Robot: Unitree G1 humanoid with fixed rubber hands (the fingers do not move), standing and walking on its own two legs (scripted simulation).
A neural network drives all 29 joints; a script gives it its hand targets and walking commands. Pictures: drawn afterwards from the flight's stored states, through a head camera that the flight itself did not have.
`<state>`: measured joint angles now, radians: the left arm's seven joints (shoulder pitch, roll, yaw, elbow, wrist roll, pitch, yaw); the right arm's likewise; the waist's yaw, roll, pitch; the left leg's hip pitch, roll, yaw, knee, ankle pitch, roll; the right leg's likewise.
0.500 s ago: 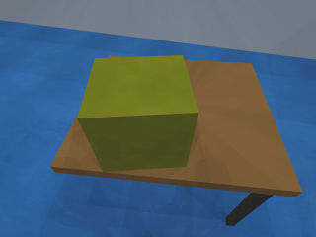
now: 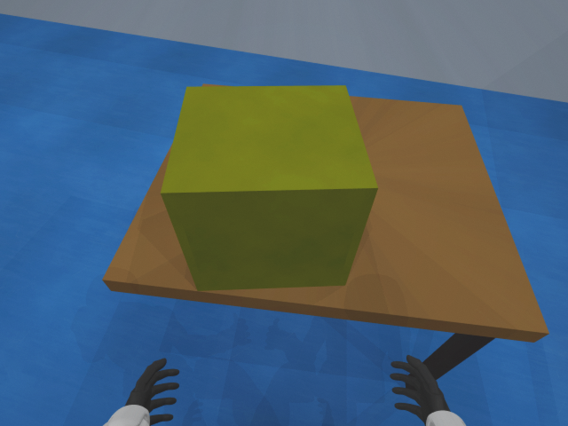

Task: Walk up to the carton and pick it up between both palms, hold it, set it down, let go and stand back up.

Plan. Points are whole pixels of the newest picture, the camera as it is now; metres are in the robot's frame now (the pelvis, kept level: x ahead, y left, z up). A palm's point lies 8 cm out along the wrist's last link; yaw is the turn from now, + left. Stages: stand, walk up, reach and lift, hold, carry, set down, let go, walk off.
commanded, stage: reach and lift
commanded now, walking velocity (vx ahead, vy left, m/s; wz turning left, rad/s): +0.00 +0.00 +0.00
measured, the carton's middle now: (269, 190) +0.51 +0.04 +0.00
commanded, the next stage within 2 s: none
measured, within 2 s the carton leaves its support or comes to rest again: neither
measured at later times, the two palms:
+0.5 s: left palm (119, 384) +0.19 +0.25 -0.08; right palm (439, 389) +0.18 -0.22 -0.08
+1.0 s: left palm (109, 349) +0.23 +0.27 -0.05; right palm (441, 343) +0.24 -0.23 -0.05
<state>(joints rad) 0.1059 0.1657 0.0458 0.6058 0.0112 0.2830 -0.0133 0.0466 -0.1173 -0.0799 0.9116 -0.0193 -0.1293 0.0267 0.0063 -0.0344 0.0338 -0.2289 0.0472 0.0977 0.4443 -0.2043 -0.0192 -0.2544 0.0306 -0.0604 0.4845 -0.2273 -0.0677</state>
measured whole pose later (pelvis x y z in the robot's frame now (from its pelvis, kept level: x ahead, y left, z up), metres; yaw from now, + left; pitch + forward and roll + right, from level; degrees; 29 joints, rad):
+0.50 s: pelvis +0.03 +0.04 +0.00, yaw -1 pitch +4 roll +0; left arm 0.20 0.20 -0.06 0.58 -0.12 -0.09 0.07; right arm 0.14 -0.25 -0.07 0.87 0.14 -0.33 0.15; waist 0.04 -0.02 -0.05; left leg -0.28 0.03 0.13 0.49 -0.27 0.02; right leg -0.29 0.02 -0.03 0.47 -0.25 -0.02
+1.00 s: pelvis +0.02 +0.02 -0.01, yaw +0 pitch +7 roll +0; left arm 0.01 0.31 -0.09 0.87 -0.34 -0.45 0.01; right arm -0.05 -0.29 0.07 0.98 0.33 -0.48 0.13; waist 0.01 -0.01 -0.14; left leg -0.43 0.05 0.09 0.60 -0.30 -0.01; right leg -0.44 0.02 -0.06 0.60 -0.30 -0.05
